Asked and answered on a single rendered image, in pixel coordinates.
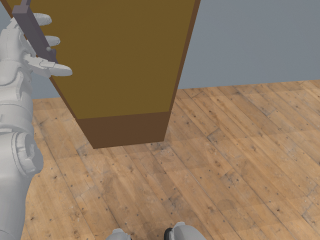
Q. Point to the left robot forearm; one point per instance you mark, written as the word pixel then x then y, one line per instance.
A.
pixel 16 105

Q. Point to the left robot shin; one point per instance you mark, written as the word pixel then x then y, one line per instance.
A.
pixel 117 230

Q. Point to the cupboard door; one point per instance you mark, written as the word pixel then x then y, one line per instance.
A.
pixel 124 54

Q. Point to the handle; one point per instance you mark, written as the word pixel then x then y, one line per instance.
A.
pixel 31 29

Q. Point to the left robot upper arm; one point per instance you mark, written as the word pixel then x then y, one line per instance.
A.
pixel 20 160

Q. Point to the robot left hand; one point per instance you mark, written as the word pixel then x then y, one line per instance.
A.
pixel 15 47

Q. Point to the robot right thigh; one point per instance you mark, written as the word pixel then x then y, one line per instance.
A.
pixel 185 232

